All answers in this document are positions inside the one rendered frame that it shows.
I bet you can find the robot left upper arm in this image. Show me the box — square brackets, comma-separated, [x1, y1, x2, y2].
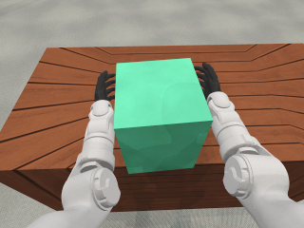
[26, 167, 121, 228]

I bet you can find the right robot forearm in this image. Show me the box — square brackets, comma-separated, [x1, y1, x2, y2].
[206, 91, 290, 190]

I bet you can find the left robot hand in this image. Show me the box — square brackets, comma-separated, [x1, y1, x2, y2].
[94, 70, 116, 102]

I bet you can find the robot right upper arm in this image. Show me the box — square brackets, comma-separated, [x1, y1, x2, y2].
[222, 153, 304, 228]

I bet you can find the carton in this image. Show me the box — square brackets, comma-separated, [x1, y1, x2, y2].
[113, 58, 213, 174]

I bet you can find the left robot forearm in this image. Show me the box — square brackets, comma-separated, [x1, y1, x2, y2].
[61, 100, 115, 200]

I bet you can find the pedestal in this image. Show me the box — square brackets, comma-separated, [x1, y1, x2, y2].
[0, 43, 304, 213]

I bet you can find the right robot hand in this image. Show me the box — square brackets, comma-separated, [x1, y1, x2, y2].
[194, 62, 221, 101]

